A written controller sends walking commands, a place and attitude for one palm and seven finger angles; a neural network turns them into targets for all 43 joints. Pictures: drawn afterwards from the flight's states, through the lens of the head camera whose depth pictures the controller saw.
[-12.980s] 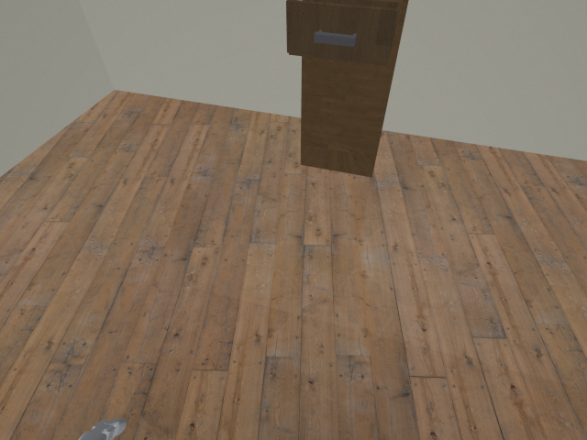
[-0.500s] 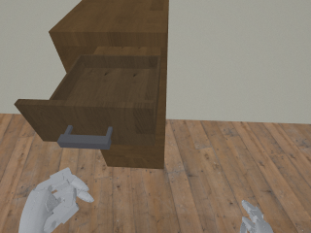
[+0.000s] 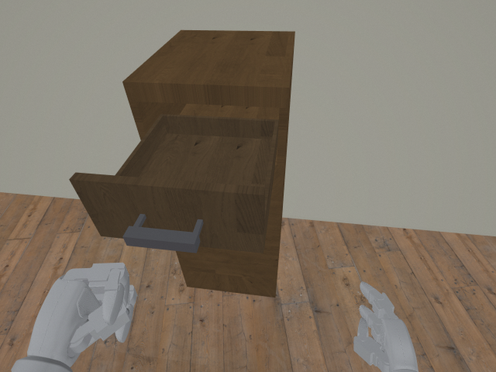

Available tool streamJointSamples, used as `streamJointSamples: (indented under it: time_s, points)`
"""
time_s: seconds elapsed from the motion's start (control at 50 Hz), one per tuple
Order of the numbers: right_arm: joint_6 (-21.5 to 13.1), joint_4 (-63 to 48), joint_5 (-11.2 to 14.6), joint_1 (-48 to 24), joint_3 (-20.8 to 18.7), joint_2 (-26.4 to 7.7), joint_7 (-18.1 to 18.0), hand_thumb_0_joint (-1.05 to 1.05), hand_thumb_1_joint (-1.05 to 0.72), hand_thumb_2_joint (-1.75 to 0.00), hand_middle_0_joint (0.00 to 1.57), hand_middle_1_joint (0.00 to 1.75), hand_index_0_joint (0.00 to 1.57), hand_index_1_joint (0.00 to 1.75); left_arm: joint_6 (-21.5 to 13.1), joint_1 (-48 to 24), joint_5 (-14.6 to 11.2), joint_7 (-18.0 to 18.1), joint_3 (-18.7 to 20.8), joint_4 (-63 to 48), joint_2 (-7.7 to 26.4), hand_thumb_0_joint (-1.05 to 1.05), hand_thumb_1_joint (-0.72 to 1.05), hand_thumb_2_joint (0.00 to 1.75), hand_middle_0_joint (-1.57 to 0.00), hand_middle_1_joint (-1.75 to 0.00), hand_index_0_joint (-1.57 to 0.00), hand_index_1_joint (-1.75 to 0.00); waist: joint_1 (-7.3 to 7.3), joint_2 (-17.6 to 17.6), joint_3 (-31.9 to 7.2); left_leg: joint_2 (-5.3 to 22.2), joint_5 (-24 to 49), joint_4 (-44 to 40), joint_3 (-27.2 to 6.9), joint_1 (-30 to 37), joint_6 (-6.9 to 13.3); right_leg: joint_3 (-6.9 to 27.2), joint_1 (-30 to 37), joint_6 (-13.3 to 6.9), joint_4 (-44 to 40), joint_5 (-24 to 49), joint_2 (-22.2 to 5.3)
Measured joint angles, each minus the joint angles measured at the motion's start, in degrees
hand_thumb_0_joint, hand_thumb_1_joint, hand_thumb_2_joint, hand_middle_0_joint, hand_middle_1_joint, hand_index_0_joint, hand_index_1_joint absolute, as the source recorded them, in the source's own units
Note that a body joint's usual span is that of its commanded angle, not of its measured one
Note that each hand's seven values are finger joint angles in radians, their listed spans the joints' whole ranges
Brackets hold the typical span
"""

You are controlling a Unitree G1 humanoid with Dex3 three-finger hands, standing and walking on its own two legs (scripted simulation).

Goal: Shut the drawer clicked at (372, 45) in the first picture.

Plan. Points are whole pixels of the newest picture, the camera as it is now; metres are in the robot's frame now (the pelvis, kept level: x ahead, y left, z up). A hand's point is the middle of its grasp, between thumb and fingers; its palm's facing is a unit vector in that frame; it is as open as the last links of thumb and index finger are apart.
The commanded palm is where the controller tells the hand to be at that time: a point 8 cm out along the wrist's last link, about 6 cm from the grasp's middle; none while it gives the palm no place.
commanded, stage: raise the hand and make a fist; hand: left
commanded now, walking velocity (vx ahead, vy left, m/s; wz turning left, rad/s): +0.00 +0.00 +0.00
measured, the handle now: (166, 230) +0.34 +0.20 +0.06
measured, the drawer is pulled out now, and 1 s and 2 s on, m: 0.30 0.30 0.30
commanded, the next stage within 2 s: bring the fist close to the handle in 0.46 s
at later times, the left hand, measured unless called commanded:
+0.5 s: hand (125, 303) +0.15 +0.16 +0.16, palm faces +0.05 -0.99 -0.14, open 3.3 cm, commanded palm +0.11 +0.21 +0.16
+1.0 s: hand (145, 293) +0.19 +0.17 +0.11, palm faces +0.00 -1.00 -0.07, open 3.3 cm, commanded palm +0.16 +0.22 +0.12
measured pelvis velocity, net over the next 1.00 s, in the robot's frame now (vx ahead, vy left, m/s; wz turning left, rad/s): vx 0.01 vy -0.01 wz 0.00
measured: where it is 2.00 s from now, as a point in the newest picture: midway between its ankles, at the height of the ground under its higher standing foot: outside the picture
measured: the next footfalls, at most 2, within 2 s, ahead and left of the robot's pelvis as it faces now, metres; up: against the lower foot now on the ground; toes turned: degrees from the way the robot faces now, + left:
none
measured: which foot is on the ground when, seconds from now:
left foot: down 0.00-1.00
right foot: down 0.00-1.00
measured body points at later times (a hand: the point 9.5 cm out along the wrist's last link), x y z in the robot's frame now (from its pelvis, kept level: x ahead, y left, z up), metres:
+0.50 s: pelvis +0.00 -0.02 +0.01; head -0.05 -0.05 +0.45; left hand +0.14 +0.21 +0.17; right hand +0.19 -0.24 -0.05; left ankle +0.03 +0.11 -0.72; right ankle -0.02 -0.10 -0.72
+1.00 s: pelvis +0.01 -0.01 +0.00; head +0.00 -0.03 +0.45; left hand +0.19 +0.22 +0.12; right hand +0.20 -0.24 -0.05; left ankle +0.03 +0.11 -0.72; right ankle -0.02 -0.10 -0.72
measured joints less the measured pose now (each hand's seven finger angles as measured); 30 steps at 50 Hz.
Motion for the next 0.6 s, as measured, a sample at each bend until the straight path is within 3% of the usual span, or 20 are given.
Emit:
streamJointSamples:
  time_s: [0.12,0.28,0.46,0.6]
  points:
    - [-2.1,1.7,0.3,1.0,0.3,-1.1,0.0,0.02,-0.90,-0.90,0.20,0.30,0.21,0.30,1.3,-2.6,-0.9,-0.4,0.8,-2.2,-0.3,0.02,0.90,0.90,-1.40,-1.59,-1.39,-1.59,-0.08,0.5,0.3,0.0,1.1,-1.8,-0.1,1.8,-0.2,-0.1,1.7,-0.2,-1.6,0.9,0.0]
    - [-2.1,2.3,0.6,1.5,-0.2,-1.2,-0.5,0.02,-0.90,-0.90,0.20,0.30,0.20,0.30,5.4,-2.3,-0.5,-0.4,0.2,-0.1,-0.3,0.01,0.90,0.90,-1.40,-1.59,-1.40,-1.60,-0.99,0.2,0.8,0.3,2.4,-4.0,0.4,3.1,-0.8,0.4,2.2,-0.7,-2.5,1.7,0.4]
    - [-4.0,4.1,0.4,2.6,-1.0,-2.1,-0.9,0.02,-0.90,-0.90,0.20,0.30,0.20,0.30,1.0,-2.1,-1.7,0.0,3.8,0.8,0.7,0.02,0.90,0.90,-1.40,-1.59,-1.40,-1.60,-0.57,0.7,0.7,1.1,2.1,-3.7,-0.6,3.5,-1.6,-0.5,3.2,-1.5,-3.1,1.6,1.3]
    - [-5.3,5.5,0.6,2.0,-1.0,-2.3,-2.1,0.02,-0.90,-0.90,0.20,0.30,0.20,0.30,1.9,-4.9,-2.7,-3.1,4.8,6.0,0.9,0.01,0.90,0.90,-1.40,-1.60,-1.40,-1.60,-0.51,1.0,0.8,1.4,2.3,-4.7,-0.6,4.0,-1.6,-0.4,3.7,-1.6,-4.4,2.0,1.7]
